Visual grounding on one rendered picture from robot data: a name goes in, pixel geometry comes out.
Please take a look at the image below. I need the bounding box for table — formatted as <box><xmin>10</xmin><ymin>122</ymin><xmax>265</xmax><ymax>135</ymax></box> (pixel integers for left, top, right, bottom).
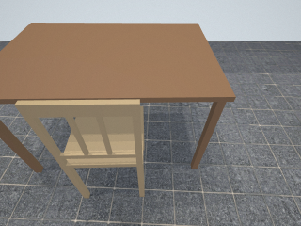
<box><xmin>0</xmin><ymin>23</ymin><xmax>236</xmax><ymax>173</ymax></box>

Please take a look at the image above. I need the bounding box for chair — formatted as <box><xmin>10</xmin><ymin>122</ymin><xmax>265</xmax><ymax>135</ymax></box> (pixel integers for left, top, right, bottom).
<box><xmin>15</xmin><ymin>99</ymin><xmax>145</xmax><ymax>199</ymax></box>

